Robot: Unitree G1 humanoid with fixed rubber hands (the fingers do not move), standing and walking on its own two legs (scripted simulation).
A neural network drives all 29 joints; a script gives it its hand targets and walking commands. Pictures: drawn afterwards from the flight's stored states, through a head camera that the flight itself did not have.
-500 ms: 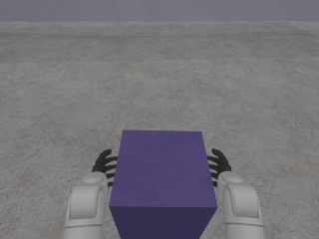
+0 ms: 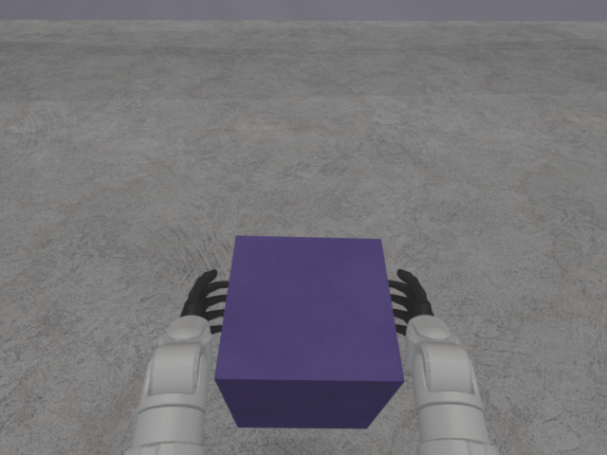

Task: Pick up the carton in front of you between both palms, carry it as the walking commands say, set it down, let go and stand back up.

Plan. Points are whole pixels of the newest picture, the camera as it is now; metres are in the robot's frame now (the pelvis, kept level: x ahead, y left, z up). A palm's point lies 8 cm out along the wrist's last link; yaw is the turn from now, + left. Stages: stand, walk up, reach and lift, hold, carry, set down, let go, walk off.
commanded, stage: carry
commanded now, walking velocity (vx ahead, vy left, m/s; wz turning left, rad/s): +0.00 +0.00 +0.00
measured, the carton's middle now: (305, 338) +0.32 +0.00 -0.04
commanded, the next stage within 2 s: hold in 0.26 s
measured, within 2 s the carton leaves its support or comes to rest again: neither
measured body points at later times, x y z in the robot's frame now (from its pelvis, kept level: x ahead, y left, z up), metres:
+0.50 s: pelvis +0.00 -0.01 +0.01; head -0.03 +0.00 +0.46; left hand +0.28 +0.15 +0.04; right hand +0.30 -0.15 +0.04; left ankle +0.02 +0.10 -0.74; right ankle +0.03 -0.13 -0.74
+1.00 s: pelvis -0.01 -0.02 +0.01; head -0.06 -0.02 +0.45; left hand +0.29 +0.14 +0.05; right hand +0.31 -0.16 +0.05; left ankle +0.02 +0.10 -0.74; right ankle +0.03 -0.13 -0.74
